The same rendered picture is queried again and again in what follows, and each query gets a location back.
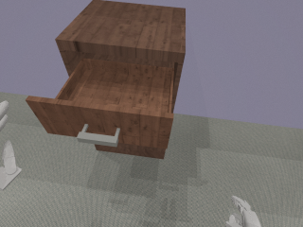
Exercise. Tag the cabinet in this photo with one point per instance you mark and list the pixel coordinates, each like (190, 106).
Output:
(130, 33)

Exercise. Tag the handle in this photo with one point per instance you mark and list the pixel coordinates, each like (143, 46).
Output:
(98, 139)

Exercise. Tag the robot right hand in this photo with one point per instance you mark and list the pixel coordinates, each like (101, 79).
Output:
(248, 217)

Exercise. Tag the drawer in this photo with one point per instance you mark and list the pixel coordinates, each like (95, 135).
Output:
(110, 95)

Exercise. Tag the robot left hand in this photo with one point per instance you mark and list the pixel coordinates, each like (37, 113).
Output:
(11, 170)

